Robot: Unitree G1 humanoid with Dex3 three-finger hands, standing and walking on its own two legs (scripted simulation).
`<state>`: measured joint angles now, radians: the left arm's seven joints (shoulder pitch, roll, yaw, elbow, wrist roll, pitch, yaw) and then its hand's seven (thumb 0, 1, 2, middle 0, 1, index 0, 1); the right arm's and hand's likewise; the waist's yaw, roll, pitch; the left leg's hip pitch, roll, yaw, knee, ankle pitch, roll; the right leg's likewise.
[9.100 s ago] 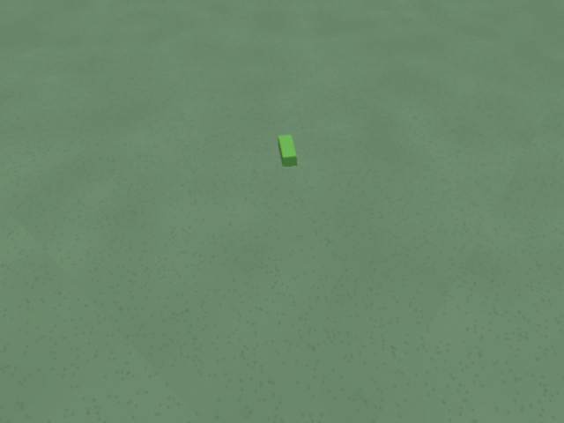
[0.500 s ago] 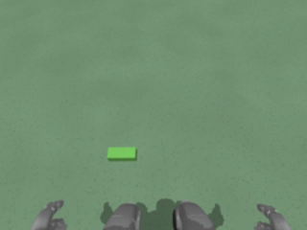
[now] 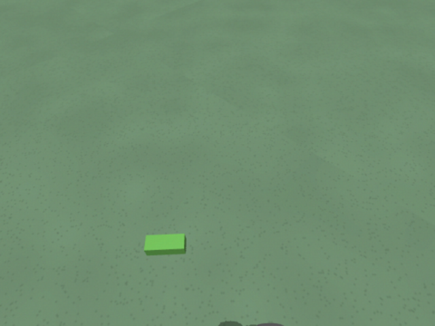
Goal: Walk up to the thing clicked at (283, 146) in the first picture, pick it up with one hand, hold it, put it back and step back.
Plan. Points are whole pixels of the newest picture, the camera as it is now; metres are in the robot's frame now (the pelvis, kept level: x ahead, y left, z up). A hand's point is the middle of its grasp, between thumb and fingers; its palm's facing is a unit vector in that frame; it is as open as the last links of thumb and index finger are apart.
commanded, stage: walk up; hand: left
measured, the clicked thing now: (165, 244) +0.56 +0.24 -0.73
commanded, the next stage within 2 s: stand in 1.34 s
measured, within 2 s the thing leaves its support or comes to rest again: neither
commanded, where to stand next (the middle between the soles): +0.11 +0.00 m, yaw +0 degrees
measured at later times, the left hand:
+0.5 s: hand out of the picture +0.10 +0.29 -0.18, palm faces -0.03 -0.93 -0.37, open 7.4 cm
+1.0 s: hand out of the picture -0.01 +0.32 -0.15, palm faces -0.03 -0.92 -0.39, open 7.4 cm
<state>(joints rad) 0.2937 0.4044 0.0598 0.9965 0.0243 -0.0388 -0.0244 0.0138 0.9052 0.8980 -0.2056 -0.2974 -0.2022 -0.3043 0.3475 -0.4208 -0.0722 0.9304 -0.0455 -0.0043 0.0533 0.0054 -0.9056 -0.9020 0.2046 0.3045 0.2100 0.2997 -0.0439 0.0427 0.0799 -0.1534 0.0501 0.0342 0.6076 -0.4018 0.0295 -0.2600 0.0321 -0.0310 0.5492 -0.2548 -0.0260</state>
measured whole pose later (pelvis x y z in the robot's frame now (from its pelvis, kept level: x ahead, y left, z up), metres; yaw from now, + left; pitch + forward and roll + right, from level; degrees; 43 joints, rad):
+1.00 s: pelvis +0.01 +0.04 -0.01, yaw -1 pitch -4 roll +1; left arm 0.39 0.42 0.06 0.93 0.01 -0.01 -0.02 0.01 0.90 0.90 -0.21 -0.30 -0.20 -0.30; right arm 0.27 -0.40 -0.07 0.91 -0.02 -0.05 0.05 0.01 -0.91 -0.90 0.20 0.30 0.21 0.30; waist 0.02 -0.02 0.12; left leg -0.33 -0.02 0.05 0.61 -0.22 0.04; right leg -0.22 -0.05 0.02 0.87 -0.50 -0.03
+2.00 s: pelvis +0.00 +0.02 +0.02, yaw -1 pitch -2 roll +1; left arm 0.10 0.36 0.00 1.13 0.00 -0.03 -0.01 0.01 0.91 0.90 -0.21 -0.30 -0.20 -0.30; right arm 0.12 -0.34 -0.01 1.12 -0.01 -0.02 0.02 0.00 -0.91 -0.90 0.20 0.30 0.21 0.30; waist 0.00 -0.02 0.03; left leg -0.09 -0.01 -0.03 0.36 -0.23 -0.01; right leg -0.21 -0.02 -0.01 0.38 -0.13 0.00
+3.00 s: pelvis +0.01 +0.00 +0.02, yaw -1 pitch -2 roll +0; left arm 0.10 0.35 0.01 1.15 0.00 -0.01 -0.01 0.01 0.91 0.90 -0.21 -0.30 -0.20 -0.30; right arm 0.15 -0.35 0.00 1.14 -0.01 0.00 0.01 0.00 -0.91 -0.90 0.20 0.30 0.21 0.30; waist 0.00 0.02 0.04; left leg -0.06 0.03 -0.06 0.32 -0.22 -0.04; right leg -0.18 0.02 -0.04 0.34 -0.12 -0.03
